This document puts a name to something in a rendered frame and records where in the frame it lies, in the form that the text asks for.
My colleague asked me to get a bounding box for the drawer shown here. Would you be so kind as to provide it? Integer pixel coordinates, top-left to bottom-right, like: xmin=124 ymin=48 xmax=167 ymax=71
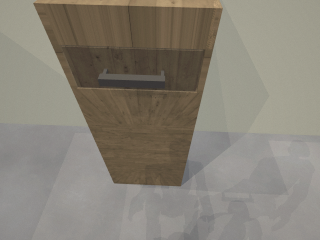
xmin=61 ymin=45 xmax=204 ymax=92

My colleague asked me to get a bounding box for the cabinet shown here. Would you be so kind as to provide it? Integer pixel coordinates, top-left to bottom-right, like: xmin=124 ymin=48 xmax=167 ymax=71
xmin=33 ymin=0 xmax=223 ymax=187

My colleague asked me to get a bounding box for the handle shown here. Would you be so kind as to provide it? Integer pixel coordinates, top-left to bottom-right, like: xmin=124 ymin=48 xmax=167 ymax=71
xmin=98 ymin=68 xmax=165 ymax=89

